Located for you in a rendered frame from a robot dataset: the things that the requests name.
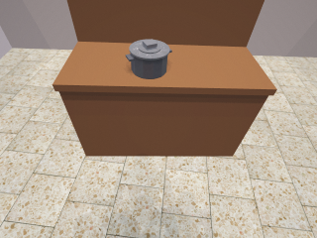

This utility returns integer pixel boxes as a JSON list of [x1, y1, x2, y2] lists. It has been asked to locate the lid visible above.
[[129, 39, 170, 60]]

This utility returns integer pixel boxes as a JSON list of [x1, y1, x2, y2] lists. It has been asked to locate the pot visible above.
[[125, 49, 172, 79]]

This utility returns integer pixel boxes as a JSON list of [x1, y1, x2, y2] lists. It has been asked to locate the knob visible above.
[[142, 39, 158, 49]]

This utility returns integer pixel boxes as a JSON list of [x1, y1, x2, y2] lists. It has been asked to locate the table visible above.
[[53, 0, 277, 157]]

